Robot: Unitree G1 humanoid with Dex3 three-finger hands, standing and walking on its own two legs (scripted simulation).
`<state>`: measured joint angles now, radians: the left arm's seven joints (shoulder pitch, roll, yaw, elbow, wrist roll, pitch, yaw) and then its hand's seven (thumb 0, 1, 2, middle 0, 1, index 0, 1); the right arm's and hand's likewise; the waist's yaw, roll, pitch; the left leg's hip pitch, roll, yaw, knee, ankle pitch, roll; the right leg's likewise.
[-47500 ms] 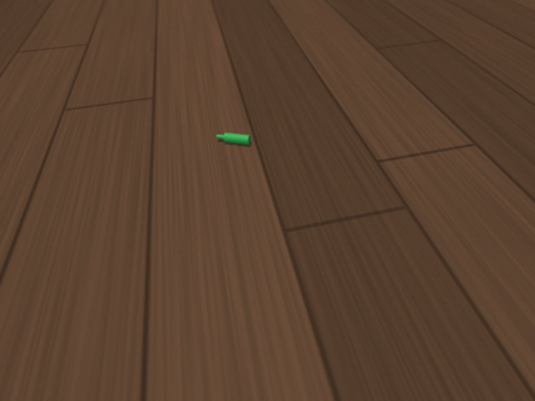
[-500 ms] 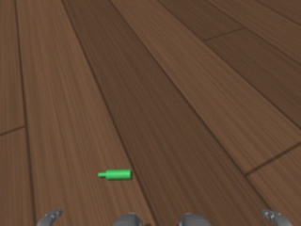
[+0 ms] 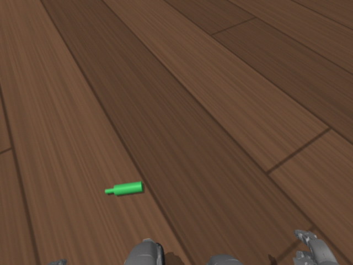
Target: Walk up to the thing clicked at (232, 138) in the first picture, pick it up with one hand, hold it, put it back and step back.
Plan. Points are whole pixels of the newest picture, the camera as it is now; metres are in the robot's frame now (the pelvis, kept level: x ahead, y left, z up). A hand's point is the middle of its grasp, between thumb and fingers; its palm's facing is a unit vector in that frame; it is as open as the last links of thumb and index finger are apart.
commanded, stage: step back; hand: left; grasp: from above
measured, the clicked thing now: (123, 188) +0.53 +0.32 -0.72
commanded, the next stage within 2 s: none
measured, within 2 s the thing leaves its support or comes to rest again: neither
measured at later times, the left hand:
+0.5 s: hand out of the picture -0.04 +0.26 -0.13, palm faces +0.11 -0.92 -0.37, open 7.4 cm
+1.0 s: hand out of the picture -0.25 +0.22 -0.13, palm faces +0.10 -0.89 -0.44, open 7.4 cm
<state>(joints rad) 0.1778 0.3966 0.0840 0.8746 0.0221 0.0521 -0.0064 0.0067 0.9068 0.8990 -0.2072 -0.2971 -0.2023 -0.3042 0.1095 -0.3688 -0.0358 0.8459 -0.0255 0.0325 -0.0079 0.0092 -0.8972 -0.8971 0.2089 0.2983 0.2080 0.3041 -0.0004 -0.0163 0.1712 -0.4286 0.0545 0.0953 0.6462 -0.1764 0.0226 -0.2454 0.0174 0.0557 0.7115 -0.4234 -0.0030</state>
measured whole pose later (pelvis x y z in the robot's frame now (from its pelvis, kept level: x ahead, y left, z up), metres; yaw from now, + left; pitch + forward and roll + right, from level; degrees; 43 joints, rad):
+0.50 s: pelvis -0.14 -0.02 +0.01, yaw +8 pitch -3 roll -1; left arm 0.11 0.38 0.07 0.80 0.02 0.07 0.01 0.01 0.91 0.90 -0.21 -0.30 -0.20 -0.30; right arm 0.20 -0.37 -0.03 0.88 -0.03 0.03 0.00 0.01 -0.90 -0.90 0.21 0.30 0.21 0.30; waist -0.02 -0.03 0.17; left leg -0.28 -0.02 -0.03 0.64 -0.31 0.03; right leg -0.48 0.08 0.09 1.04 -0.51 -0.02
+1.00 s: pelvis -0.31 -0.07 +0.01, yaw +7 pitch -2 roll +1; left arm 0.17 0.37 0.06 0.82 0.05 0.04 0.02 0.01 0.90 0.90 -0.21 -0.30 -0.21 -0.31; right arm 0.19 -0.41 -0.05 0.87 -0.01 0.06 -0.02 0.01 -0.90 -0.90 0.20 0.30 0.20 0.30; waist 0.02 0.02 0.15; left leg -0.38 -0.08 -0.10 0.97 -0.51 -0.02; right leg -0.36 -0.03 0.00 0.66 -0.27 0.00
